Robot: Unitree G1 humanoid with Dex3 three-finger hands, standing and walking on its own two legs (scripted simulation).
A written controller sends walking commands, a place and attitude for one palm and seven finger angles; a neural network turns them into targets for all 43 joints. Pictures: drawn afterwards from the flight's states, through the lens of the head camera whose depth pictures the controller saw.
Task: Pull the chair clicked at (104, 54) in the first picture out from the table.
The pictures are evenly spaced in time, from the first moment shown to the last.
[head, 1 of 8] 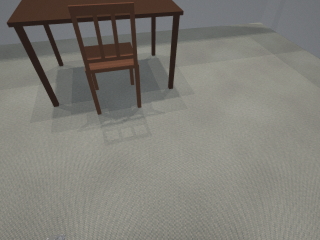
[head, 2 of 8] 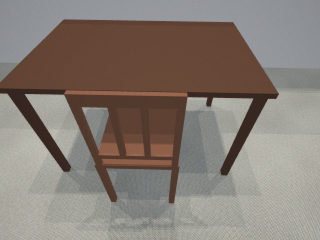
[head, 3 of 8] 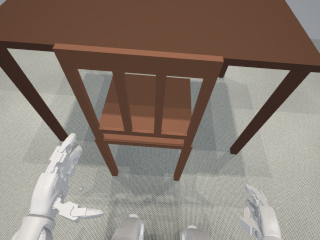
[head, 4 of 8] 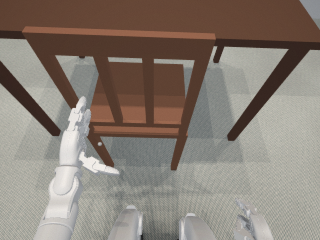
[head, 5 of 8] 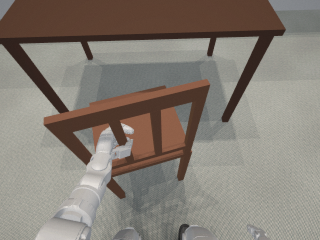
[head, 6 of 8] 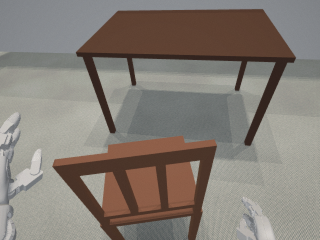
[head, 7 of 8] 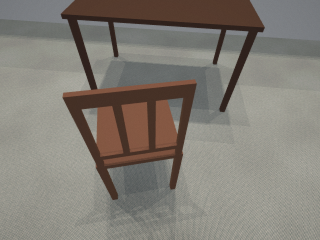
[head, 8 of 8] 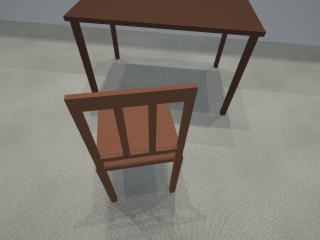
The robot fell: no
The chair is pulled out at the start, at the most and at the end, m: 0.00 0.59 0.58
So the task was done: yes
